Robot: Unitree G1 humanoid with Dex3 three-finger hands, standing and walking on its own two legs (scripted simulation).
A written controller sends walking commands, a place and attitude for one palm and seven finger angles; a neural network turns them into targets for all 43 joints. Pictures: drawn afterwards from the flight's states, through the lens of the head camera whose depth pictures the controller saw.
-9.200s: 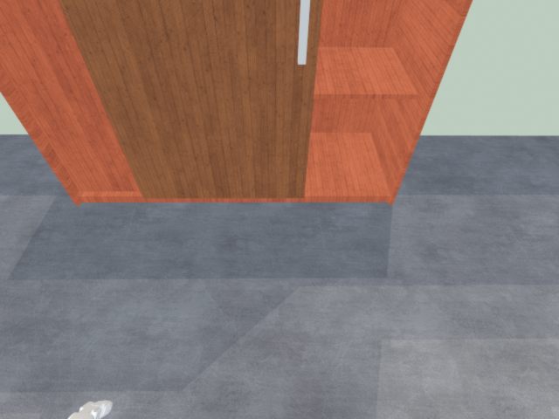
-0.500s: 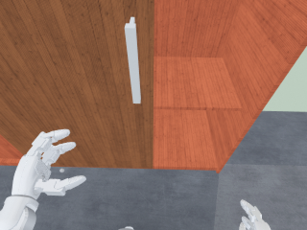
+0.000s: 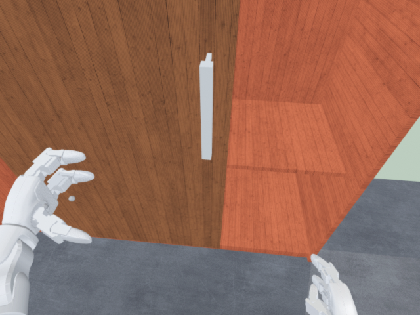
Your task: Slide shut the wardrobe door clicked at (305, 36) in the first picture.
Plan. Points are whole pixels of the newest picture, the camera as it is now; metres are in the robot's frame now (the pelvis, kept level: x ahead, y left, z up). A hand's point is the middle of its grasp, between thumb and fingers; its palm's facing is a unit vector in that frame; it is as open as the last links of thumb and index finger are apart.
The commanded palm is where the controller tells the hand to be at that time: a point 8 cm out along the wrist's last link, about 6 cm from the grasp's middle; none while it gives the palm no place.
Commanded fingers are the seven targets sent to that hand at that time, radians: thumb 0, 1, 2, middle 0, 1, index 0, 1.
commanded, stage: raise the hand with hooked fingers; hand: left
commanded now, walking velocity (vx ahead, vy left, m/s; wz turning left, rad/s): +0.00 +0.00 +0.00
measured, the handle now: (207, 111) +0.54 +0.07 +0.12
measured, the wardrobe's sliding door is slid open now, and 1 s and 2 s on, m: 0.43 0.43 0.43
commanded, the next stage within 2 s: move the hooked fingers beside the handle in 0.64 s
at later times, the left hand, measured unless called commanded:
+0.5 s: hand (75, 185) +0.27 +0.26 +0.14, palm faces +0.09 -0.99 -0.06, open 14.0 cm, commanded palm +0.24 +0.30 +0.14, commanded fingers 0.00 -0.50 0.30 -0.30 -1.20 -0.30 -1.20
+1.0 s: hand (101, 174) +0.30 +0.23 +0.14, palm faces +0.05 -1.00 -0.05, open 14.0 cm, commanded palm +0.28 +0.27 +0.14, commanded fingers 0.00 -0.50 0.30 -0.30 -1.20 -0.30 -1.20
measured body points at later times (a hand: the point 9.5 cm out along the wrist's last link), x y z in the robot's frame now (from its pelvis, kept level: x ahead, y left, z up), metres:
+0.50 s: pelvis +0.00 -0.01 +0.01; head -0.01 -0.03 +0.46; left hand +0.26 +0.31 +0.15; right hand +0.16 -0.26 -0.07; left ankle +0.02 +0.10 -0.73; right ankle -0.01 -0.11 -0.73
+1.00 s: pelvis +0.00 -0.02 +0.01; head +0.00 -0.04 +0.46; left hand +0.29 +0.28 +0.15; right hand +0.17 -0.26 -0.07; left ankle +0.02 +0.10 -0.73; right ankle -0.01 -0.11 -0.73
